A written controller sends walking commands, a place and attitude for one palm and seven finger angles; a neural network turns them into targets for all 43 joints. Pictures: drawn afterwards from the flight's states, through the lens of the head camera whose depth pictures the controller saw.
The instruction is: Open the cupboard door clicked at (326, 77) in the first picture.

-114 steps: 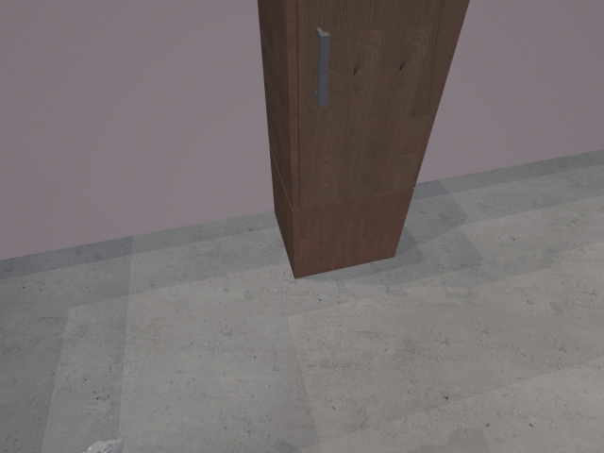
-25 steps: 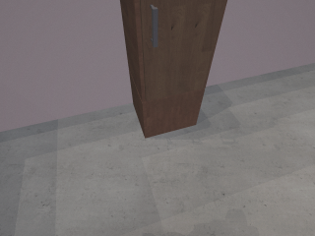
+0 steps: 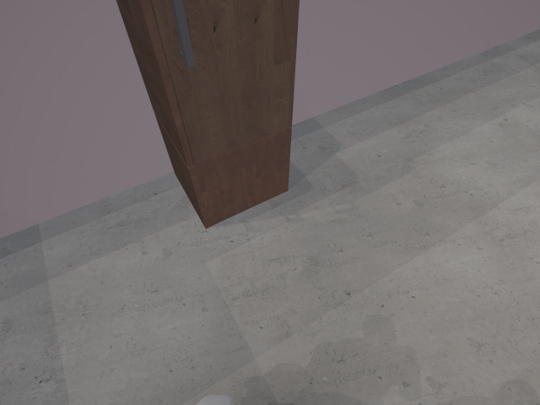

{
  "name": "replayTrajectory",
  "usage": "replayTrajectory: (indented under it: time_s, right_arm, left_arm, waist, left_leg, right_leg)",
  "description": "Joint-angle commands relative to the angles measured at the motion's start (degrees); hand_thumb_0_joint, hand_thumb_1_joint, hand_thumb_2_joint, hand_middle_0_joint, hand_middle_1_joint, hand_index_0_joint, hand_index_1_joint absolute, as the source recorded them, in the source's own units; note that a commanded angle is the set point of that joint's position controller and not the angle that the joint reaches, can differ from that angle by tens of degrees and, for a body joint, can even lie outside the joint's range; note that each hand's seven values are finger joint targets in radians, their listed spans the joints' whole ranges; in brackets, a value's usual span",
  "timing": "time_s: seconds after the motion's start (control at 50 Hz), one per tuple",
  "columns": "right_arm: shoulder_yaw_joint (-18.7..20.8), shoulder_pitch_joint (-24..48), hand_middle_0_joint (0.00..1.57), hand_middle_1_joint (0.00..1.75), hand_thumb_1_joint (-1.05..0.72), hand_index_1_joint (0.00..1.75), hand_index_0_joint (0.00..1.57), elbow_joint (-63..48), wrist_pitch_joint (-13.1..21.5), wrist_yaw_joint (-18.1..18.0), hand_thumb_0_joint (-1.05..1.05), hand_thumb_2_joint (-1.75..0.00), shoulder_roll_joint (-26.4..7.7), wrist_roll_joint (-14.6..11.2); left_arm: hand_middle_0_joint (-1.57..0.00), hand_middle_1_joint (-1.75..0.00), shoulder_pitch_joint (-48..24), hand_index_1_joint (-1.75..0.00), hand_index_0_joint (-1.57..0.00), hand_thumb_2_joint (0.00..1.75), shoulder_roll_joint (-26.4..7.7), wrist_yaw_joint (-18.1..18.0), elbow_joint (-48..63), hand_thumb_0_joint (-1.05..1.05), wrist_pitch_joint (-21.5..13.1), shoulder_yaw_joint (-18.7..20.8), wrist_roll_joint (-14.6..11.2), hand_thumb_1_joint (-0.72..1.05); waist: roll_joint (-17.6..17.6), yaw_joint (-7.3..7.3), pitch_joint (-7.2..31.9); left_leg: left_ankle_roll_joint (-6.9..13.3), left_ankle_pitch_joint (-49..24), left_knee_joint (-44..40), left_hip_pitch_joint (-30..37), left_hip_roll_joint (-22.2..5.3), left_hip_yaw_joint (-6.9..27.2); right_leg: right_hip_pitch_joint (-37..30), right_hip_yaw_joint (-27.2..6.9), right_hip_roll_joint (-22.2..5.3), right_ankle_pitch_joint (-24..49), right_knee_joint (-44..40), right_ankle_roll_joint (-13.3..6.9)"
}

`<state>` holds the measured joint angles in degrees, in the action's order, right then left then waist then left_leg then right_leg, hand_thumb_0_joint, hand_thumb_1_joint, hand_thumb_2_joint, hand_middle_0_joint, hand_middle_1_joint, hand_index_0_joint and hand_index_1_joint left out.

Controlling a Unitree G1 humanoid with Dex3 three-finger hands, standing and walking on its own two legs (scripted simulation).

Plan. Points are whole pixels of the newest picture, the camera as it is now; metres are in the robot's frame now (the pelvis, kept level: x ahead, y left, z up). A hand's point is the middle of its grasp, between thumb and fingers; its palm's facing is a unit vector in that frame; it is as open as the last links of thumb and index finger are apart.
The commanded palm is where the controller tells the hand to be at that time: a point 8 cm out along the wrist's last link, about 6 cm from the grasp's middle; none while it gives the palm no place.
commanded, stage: walk to a spot facing it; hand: left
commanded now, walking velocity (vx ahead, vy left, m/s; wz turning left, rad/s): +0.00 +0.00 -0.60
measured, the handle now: (180, 29) +0.87 +0.31 +0.11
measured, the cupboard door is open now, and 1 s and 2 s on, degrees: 0 0 0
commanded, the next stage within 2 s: none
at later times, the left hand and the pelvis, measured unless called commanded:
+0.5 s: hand out of the picture +0.12 +0.21 -0.17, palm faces -0.31 -0.93 -0.20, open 7.4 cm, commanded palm none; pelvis -0.03 +0.04 +0.00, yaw -20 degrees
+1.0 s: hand (187, 374) +0.19 +0.18 -0.20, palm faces -0.53 -0.83 -0.16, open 7.4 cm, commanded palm none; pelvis +0.07 +0.02 -0.02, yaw -38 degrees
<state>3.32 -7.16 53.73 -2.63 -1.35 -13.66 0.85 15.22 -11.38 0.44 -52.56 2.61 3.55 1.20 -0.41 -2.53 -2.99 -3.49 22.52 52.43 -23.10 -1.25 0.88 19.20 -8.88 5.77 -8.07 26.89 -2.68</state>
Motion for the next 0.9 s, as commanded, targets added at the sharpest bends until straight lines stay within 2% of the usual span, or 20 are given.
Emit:
replayTrajectory:
  time_s: [0.0,0.06,0.08,0.1,0.12,0.14,0.16,0.2,0.3,0.4,0.48,0.52,0.54,0.56,0.58,0.6,0.64,0.68,0.84,0.88]
  right_arm:
    - [1.0,-0.6,0.2,0.3,-0.9,0.3,0.2,-5.6,1.9,-0.7,0.0,-0.9,-4.4,-0.7]
    - [1.2,-8.7,0.2,0.3,-0.9,0.3,0.2,-3.8,2.7,-1.2,0.0,-0.9,-5.1,-0.9]
    - [1.5,-11.2,0.2,0.3,-0.9,0.3,0.2,-3.4,3.3,-1.6,0.0,-0.9,-7.5,-0.8]
    - [2.4,-9.5,0.2,0.3,-0.9,0.3,0.2,-4.8,3.4,-1.6,0.0,-0.9,-12.6,-0.1]
    - [2.5,-5.3,0.2,0.3,-0.9,0.3,0.2,-6.7,3.1,-1.5,0.0,-0.9,-14.5,0.0]
    - [1.6,-1.5,0.2,0.3,-0.9,0.3,0.2,-6.9,3.3,-1.6,0.0,-0.9,-10.6,0.3]
    - [0.7,1.2,0.2,0.3,-0.9,0.3,0.2,-7.7,3.4,-1.6,0.0,-0.9,-8.6,0.5]
    - [0.3,2.9,0.2,0.3,-0.9,0.3,0.2,-8.1,3.8,-1.5,0.0,-0.9,-7.3,0.3]
    - [1.3,-8.6,0.2,0.3,-0.9,0.3,0.2,-4.5,3.9,-1.4,0.0,-0.9,-8.7,0.5]
    - [2.1,-11.0,0.2,0.3,-0.9,0.3,0.2,-2.6,3.6,-0.9,0.0,-0.9,-9.9,0.7]
    - [2.7,-9.9,0.2,0.3,-0.9,0.3,0.2,-2.1,3.4,-0.5,0.0,-0.9,-11.0,0.8]
    - [2.5,-10.0,0.2,0.3,-0.9,0.3,0.2,-1.8,3.2,0.0,0.0,-0.9,-10.6,0.6]
    - [1.9,-11.0,0.2,0.3,-0.9,0.3,0.2,-2.4,3.1,0.5,0.0,-0.9,-8.3,0.0]
    - [0.2,-7.6,0.2,0.3,-0.9,0.3,0.2,-5.8,2.9,0.9,0.0,-0.9,-3.5,0.2]
    - [0.4,-2.1,0.2,0.3,-0.9,0.3,0.2,-8.1,2.4,0.5,0.0,-0.9,-6.0,0.7]
    - [0.5,0.9,0.2,0.3,-0.9,0.3,0.2,-8.6,2.3,0.7,0.0,-0.9,-5.6,0.5]
    - [1.1,1.0,0.2,0.3,-0.9,0.3,0.2,-7.0,2.8,1.4,0.0,-0.9,-6.8,1.0]
    - [1.2,-2.5,0.2,0.3,-0.9,0.3,0.2,-5.2,2.7,1.8,0.0,-0.9,-5.7,1.0]
    - [1.1,-1.2,0.2,0.3,-0.9,0.3,0.2,-7.6,4.6,2.5,0.0,-0.9,-4.1,0.3]
    - [1.2,-4.7,0.2,0.3,-0.9,0.3,0.2,-6.8,5.3,2.1,0.0,-0.9,-4.3,0.1]
  left_arm:
    - [-0.2,-0.3,0.5,-0.3,-0.2,0.9,-13.2,-0.9,4.3,0.0,-0.6,3.4,0.6,0.9]
    - [-0.2,-0.3,-3.3,-0.3,-0.2,0.9,-13.2,-0.6,5.3,0.0,0.0,3.4,0.3,0.9]
    - [-0.2,-0.3,-4.3,-0.3,-0.2,0.9,-11.4,-0.4,6.1,0.0,0.1,3.0,-0.1,0.9]
    - [-0.2,-0.3,-2.9,-0.3,-0.2,0.9,-7.7,0.4,6.8,0.0,0.1,2.4,-0.6,0.9]
    - [-0.2,-0.3,-3.6,-0.3,-0.2,0.9,-9.0,0.5,7.4,0.0,0.1,3.2,0.1,0.9]
    - [-0.2,-0.3,-4.7,-0.3,-0.2,0.9,-11.1,0.7,5.6,0.0,0.5,4.1,1.1,0.9]
    - [-0.2,-0.3,-2.4,-0.3,-0.2,0.9,-10.6,1.3,4.6,0.0,0.6,4.4,1.0,0.9]
    - [-0.2,-0.3,0.2,-0.3,-0.2,0.9,-8.7,2.0,3.4,0.0,1.0,3.7,0.8,0.9]
    - [-0.2,-0.3,-7.9,-0.3,-0.2,0.9,-7.0,2.1,5.6,0.0,0.9,2.3,0.2,0.9]
    - [-0.2,-0.3,-10.7,-0.3,-0.2,0.9,-6.0,2.1,5.8,0.0,0.7,1.6,0.1,0.9]
    - [-0.2,-0.3,-9.2,-0.3,-0.2,0.9,-5.8,1.8,5.6,0.0,-0.1,1.6,-0.1,0.9]
    - [-0.2,-0.3,-4.8,-0.3,-0.2,0.9,-7.0,1.7,4.3,0.0,-0.8,1.8,0.1,0.9]
    - [-0.2,-0.3,0.0,-0.3,-0.2,0.9,-11.2,1.3,2.8,0.0,-1.6,2.5,0.5,0.9]
    - [-0.2,-0.3,4.2,-0.3,-0.2,0.9,-18.0,0.3,1.5,0.0,-2.0,3.9,0.5,0.9]
    - [-0.2,-0.3,7.4,-0.3,-0.2,0.9,-18.3,-0.4,1.1,0.0,-1.7,3.9,-0.6,0.9]
    - [-0.2,-0.3,6.3,-0.3,-0.2,0.9,-17.0,-0.9,1.0,0.0,-1.9,4.3,-0.3,0.9]
    - [-0.2,-0.3,1.3,-0.3,-0.2,0.9,-13.2,-0.8,2.2,0.0,-2.9,2.8,-0.2,0.9]
    - [-0.2,-0.3,-1.4,-0.3,-0.2,0.9,-12.4,-0.4,2.9,0.0,-3.7,2.2,0.0,0.9]
    - [-0.2,-0.3,0.0,-0.3,-0.2,0.9,-13.8,0.0,1.8,0.0,-4.5,2.8,0.5,0.9]
    - [-0.2,-0.3,-1.2,-0.3,-0.2,0.9,-13.6,0.1,1.8,0.0,-4.3,3.1,0.4,0.9]
  waist:
    - [-8.9,0.29,6.7]
    - [-8.4,3.91,8.7]
    - [-3.7,5.33,8.6]
    - [12.3,4.56,7.4]
    - [15.3,3.44,3.8]
    - [10.8,2.23,0.0]
    - [8.0,-0.03,-1.3]
    - [7.1,-1.17,0.1]
    - [7.9,4.37,0.5]
    - [11.6,5.72,2.4]
    - [12.8,4.66,4.9]
    - [9.8,2.13,7.5]
    - [-0.8,-0.21,11.1]
    - [-19.1,-2.74,10.1]
    - [-12.5,-4.94,8.2]
    - [-14.6,-4.37,6.8]
    - [-8.5,-1.24,1.0]
    - [-7.4,1.5,0.6]
    - [-8.9,1.57,-0.7]
    - [-9.1,3.5,0.0]
  left_leg:
    - [1.4,2.8,-10.7,2.3,1.1,0.4]
    - [3.2,-4.8,-27.3,16.5,2.7,-1.0]
    - [5.3,-3.3,-33.8,24.2,-2.5,4.1]
    - [8.9,2.0,-41.1,27.8,-16.7,19.0]
    - [13.1,0.7,-42.8,16.1,-27.1,24.4]
    - [12.2,-3.8,-42.1,8.2,-22.8,20.1]
    - [11.5,-6.5,-40.5,4.7,-18.4,12.8]
    - [10.6,-13.1,-38.0,7.0,-14.1,4.4]
    - [12.5,-27.3,-34.2,19.6,-16.4,2.4]
    - [11.8,-36.1,-31.2,20.1,-18.0,-2.4]
    - [9.9,-37.8,-26.4,19.8,-19.2,-5.2]
    - [6.4,-26.3,-19.2,14.7,-18.2,-9.0]
    - [2.7,-15.2,-7.8,3.9,-15.6,-13.0]
    - [-0.8,14.1,6.2,-15.5,-6.7,-13.8]
    - [-0.3,14.9,11.4,-19.0,-6.7,-5.3]
    - [-0.1,10.9,14.6,-21.4,-7.2,-3.6]
    - [-0.6,2.3,13.8,-19.8,-8.4,-2.4]
    - [-1.5,-1.7,9.9,-14.2,-7.5,-4.1]
    - [-0.8,-4.6,-9.0,-3.6,-3.9,-5.7]
    - [-0.4,-6.3,-16.2,5.4,-2.4,-6.7]
  right_leg:
    - [-5.8,-21.2,-14.5,1.0,-9.4,-6.9]
    - [1.3,-18.8,-10.2,-2.6,-7.3,-2.2]
    - [9.5,-14.6,-5.8,-9.4,-2.5,0.9]
    - [19.8,-4.5,1.3,-17.3,12.2,3.4]
    - [19.6,3.2,-1.4,-21.8,27.6,5.6]
    - [16.2,1.3,-3.3,-18.0,35.6,6.4]
    - [13.8,3.1,-4.0,-14.8,41.4,6.5]
    - [14.1,5.8,-5.0,-11.5,45.1,7.1]
    - [16.4,9.3,-7.5,-15.0,32.6,7.9]
    - [8.8,12.5,-7.8,-16.9,22.5,6.9]
    - [2.0,13.8,-6.9,-15.7,12.1,4.8]
    - [-9.2,15.4,-6.1,-8.3,0.4,3.4]
    - [-23.2,7.2,-13.3,-6.3,-5.9,0.4]
    - [-30.6,-14.5,-27.5,0.9,-9.5,-5.8]
    - [-26.8,-16.6,-29.8,0.8,-10.0,-9.6]
    - [-25.3,-18.6,-26.9,-5.9,-11.5,-9.8]
    - [-18.2,-12.1,-22.6,-8.8,-12.1,-8.3]
    - [-12.3,-6.6,-19.4,-4.5,-12.1,-6.9]
    - [-5.8,-8.6,-17.2,-10.9,-11.7,-6.8]
    - [-2.5,-8.5,-15.8,-9.7,-8.2,-5.7]
